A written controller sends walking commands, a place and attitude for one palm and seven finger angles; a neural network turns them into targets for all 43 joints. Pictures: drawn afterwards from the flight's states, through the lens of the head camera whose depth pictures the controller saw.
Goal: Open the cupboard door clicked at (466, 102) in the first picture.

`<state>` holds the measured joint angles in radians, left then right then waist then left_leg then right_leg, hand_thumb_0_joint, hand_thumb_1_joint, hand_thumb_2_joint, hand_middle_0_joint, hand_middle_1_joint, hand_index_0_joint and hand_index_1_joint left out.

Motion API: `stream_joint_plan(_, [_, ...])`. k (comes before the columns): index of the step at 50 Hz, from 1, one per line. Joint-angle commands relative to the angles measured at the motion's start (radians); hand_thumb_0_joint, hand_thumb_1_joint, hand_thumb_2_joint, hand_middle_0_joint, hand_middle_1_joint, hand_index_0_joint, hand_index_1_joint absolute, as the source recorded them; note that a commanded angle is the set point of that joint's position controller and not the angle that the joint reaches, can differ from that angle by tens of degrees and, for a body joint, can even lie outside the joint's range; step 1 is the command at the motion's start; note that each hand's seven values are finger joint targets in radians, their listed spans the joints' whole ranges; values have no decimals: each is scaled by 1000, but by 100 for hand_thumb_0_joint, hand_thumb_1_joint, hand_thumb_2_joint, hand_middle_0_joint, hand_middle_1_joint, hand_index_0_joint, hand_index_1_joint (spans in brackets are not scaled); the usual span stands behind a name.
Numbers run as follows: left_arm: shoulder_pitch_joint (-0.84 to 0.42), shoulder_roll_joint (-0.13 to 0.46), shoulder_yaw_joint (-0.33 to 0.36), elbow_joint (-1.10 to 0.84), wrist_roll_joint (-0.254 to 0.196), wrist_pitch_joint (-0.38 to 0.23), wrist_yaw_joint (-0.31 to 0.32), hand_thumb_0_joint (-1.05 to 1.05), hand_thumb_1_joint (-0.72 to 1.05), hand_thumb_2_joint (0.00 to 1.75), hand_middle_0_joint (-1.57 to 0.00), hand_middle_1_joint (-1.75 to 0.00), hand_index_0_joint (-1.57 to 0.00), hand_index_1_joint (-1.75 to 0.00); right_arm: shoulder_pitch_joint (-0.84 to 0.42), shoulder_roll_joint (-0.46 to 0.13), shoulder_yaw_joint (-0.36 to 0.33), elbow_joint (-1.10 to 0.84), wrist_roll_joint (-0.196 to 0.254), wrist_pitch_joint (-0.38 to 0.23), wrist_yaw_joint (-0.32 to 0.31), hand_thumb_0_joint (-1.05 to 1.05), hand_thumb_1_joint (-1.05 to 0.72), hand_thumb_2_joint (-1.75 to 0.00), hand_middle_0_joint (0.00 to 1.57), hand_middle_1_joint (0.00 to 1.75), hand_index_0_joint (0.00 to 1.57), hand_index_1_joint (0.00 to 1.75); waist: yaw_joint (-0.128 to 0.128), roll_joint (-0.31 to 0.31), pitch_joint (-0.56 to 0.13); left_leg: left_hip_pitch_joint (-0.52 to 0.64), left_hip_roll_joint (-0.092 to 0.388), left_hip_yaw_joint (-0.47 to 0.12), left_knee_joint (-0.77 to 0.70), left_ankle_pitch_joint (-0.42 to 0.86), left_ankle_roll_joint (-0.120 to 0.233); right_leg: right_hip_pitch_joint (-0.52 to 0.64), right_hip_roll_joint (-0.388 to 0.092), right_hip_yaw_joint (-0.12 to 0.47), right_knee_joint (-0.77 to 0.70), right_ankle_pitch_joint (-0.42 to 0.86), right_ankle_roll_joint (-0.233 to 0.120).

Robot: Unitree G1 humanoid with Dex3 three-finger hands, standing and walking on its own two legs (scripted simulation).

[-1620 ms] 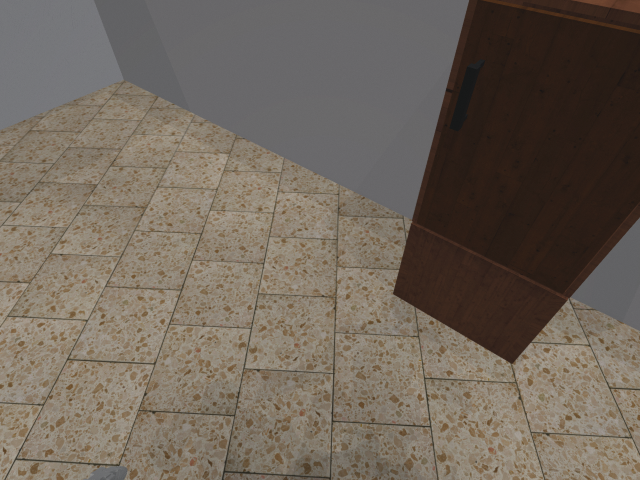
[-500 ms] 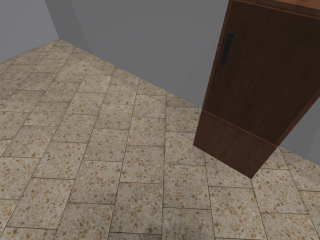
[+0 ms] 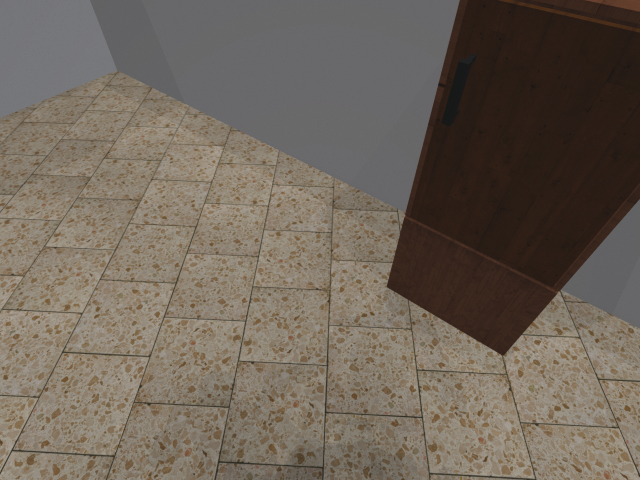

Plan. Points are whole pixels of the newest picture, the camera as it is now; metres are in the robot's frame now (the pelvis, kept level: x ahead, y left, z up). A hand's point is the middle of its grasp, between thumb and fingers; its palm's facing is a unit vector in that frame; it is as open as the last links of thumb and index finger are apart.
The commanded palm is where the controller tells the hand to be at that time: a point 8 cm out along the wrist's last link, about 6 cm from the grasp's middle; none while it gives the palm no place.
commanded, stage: turn to face it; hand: left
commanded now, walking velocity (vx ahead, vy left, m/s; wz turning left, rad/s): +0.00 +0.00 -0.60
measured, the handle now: (459, 90) +0.85 -0.23 +0.07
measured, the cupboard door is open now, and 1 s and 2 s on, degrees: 0 0 0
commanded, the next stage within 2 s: take the last steps up to it in 0.92 s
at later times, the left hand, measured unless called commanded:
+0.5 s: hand out of the picture +0.05 +0.16 -0.17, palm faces -0.19 -0.95 -0.24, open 7.4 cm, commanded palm none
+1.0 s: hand (186, 474) +0.16 +0.21 -0.17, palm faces -0.44 -0.87 -0.22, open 7.4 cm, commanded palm none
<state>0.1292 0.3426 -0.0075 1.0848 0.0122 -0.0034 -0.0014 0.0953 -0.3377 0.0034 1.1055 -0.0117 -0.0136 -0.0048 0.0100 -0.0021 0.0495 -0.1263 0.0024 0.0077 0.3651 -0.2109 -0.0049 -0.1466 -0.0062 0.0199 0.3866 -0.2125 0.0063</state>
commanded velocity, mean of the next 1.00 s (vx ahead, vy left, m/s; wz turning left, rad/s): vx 0.00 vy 0.00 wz -0.46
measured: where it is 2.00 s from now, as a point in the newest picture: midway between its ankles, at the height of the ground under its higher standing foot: outside the picture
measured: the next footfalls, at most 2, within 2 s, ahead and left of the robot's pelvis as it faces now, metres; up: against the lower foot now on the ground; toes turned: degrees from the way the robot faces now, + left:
left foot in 0.76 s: +0.04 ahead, +0.13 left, +0.00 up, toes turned -24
right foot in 1.20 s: -0.09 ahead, -0.07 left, +0.00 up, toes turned -38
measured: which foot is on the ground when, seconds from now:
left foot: down 0.00-0.28, up 0.30-0.74, down 0.76-1.00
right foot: down 0.00-0.76, up 0.78-1.00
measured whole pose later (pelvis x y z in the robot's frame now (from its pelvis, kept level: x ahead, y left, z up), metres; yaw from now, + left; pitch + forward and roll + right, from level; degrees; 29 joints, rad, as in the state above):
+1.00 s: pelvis -0.02 +0.06 +0.00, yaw -29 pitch +0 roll -2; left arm 0.19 0.28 0.08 0.92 0.02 0.07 -0.02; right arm 0.26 -0.18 -0.01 0.93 -0.03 0.00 -0.04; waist 0.00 -0.04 0.04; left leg -0.17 0.03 0.09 0.46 -0.28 0.04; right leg -0.48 0.00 0.03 1.06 -0.39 0.07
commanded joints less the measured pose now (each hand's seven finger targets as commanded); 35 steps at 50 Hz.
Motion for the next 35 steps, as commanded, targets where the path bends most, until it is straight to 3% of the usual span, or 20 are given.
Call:
stream_joint_plan(1, [25, 95, 35, -77, 0, 17, 19, 0, 90, 90, -20, -30, -20, -30, 41, -88, -34, -69, 1, 4, -19, 0, -90, -90, 20, 30, 20, 30, -15, 4, -86, 41, 136, -26, 26, 210, 8, -55, -98, 110, 32, 284, -26])
stream_joint_plan(4, [46, 95, 49, -120, 5, 35, 13, 0, 90, 90, -20, -30, -20, -30, 55, -107, -56, -113, 0, 19, -26, 0, -90, -90, 20, 30, 20, 30, -16, 11, -68, 22, 165, -22, 58, 169, 23, -131, -67, 118, 110, 267, -27])
stream_joint_plan(7, [63, 80, 61, -162, 8, 43, 5, 0, 90, 90, -20, -30, -20, -30, 40, -117, -78, -161, -3, 25, -28, 0, -90, -90, 20, 30, 20, 30, -11, 68, -62, -4, 215, -39, 61, 117, 52, -201, -24, 102, 223, 195, -19])
stream_joint_plan(8, [70, 71, 65, -171, 8, 46, 1, 0, 90, 90, -20, -30, -20, -30, 35, -120, -82, -174, -2, 25, -28, 0, -90, -90, 20, 30, 20, 30, -8, 99, -58, -43, 248, -56, 47, 97, 71, -203, -9, 83, 288, 131, -15])
stream_joint_plan(10, [98, 40, 72, -189, 8, 51, -4, 0, 90, 90, -20, -30, -20, -30, 11, -121, -91, -198, -4, 19, -25, 0, -90, -90, 20, 30, 20, 30, 11, 170, -63, -74, 331, -86, 27, 176, 130, -212, 12, 10, 430, -155, 2])
stream_joint_plan(11, [117, 29, 77, -196, 8, 53, -7, 0, 90, 90, -20, -30, -20, -30, -5, -119, -95, -212, -6, 18, -25, 0, -90, -90, 20, 30, 20, 30, 19, 186, -60, -94, 355, -70, 41, 212, 147, -197, -7, -8, 451, -231, 5])
stream_joint_plan(12, [150, 24, 83, -196, 8, 49, -9, 0, 90, 90, -20, -30, -20, -30, -26, -112, -98, -224, -8, 19, -25, 0, -90, -90, 20, 30, 20, 30, 41, 167, -59, -127, 348, -36, 109, 244, 133, -143, -25, -3, 393, -212, -1])
stream_joint_plan(13, [212, 32, 91, -186, 12, 40, -10, 0, 90, 90, -20, -30, -20, -30, -47, -105, -100, -235, -8, 23, -24, 0, -90, -90, 20, 30, 20, 30, 76, 98, -58, -187, 293, 35, 262, 205, 78, -61, -39, 16, 244, -63, -10])
stream_joint_plan(14, [247, 120, 107, -186, 26, 24, -1, 0, 90, 90, -20, -30, -20, -30, -19, -46, -93, -253, -1, 34, -18, 0, -90, -90, 20, 30, 20, 30, 78, -228, -68, -320, 127, 145, 548, -72, -20, -11, -188, 292, 23, 187, -62])
stream_joint_plan(15, [250, 166, 112, -195, 17, 20, 11, 0, 90, 90, -20, -30, -20, -30, -32, -3, -82, -282, 4, 37, -18, 0, -90, -90, 20, 30, 20, 30, 71, -342, -41, -438, 13, 64, 724, -391, -49, -59, -338, 568, -97, 346, -162])
stream_joint_plan(16, [234, 149, 115, -207, 11, 22, 21, 0, 90, 90, -20, -30, -20, -30, -48, -16, -83, -275, 4, 45, -22, 0, -90, -90, 20, 30, 20, 30, 75, -269, -43, -426, 39, -53, 795, -363, -36, -107, -326, 597, -142, 189, -193])
stream_joint_plan(17, [166, 124, 112, -222, 11, 24, 21, 0, 90, 90, -20, -30, -20, -30, -41, -19, -89, -265, 4, 40, -20, 0, -90, -90, 20, 30, 20, 30, 36, -172, -20, -451, 54, -72, 823, -281, -36, -99, -285, 546, -114, 114, -212])
stream_joint_plan(18, [128, 96, 106, -235, 8, 21, 19, 0, 90, 90, -20, -30, -20, -30, -18, -18, -90, -251, -1, 37, -16, 0, -90, -90, 20, 30, 20, 30, 16, -111, -41, -439, 63, -64, 811, -213, -43, -80, -235, 464, -82, 137, -201])
stream_joint_plan(19, [110, 84, 105, -242, 7, 16, 22, 0, 90, 90, -20, -30, -20, -30, 14, -7, -87, -238, -3, 35, -14, 0, -90, -90, 20, 30, 20, 30, 1, -91, -83, -418, 68, -50, 784, -180, -52, -52, -213, 411, -59, 190, -188])
stream_joint_plan(20, [116, 76, 106, -244, 8, 15, 21, 0, 90, 90, -20, -30, -20, -30, 27, 5, -87, -231, -4, 37, -15, 0, -90, -90, 20, 30, 20, 30, 1, -91, -109, -394, 62, -39, 764, -167, -58, -45, -195, 381, -50, 204, -179])
stream_joint_plan(26, [186, 67, 117, -220, 10, 17, 18, 0, 90, 90, -20, -30, -20, -30, 5, 25, -82, -246, -1, 35, -24, 0, -90, -90, 20, 30, 20, 30, 32, -122, -136, -406, 34, -29, 631, -176, -68, 50, -163, 398, -30, 295, -181])
stream_joint_plan(31, [173, 78, 124, -230, 17, 28, 20, 0, 90, 90, -20, -30, -20, -30, 0, 29, -80, -262, 7, 27, -30, 0, -90, -90, 20, 30, 20, 30, 39, -133, -132, -314, 13, -26, 457, -219, -51, -1, -156, 467, -36, 262, -194])
stream_joint_plan(33, [145, 84, 126, -241, 19, 33, 19, 0, 90, 90, -20, -30, -20, -30, 30, 28, -79, -263, 11, 24, -31, 0, -90, -90, 20, 30, 20, 30, 26, -166, -132, -245, -2, -32, 352, -224, -34, -45, -142, 496, -39, 248, -184])
stream_joint_plan(35, [101, 91, 125, -249, 17, 36, 20, 0, 90, 90, -20, -30, -20, -30, 118, 31, -78, -248, 15, 14, -34, 0, -90, -90, 20, 30, 20, 30, -17, -161, -163, -136, -13, -16, 186, -146, -25, -71, -121, 475, -5, 250, -147])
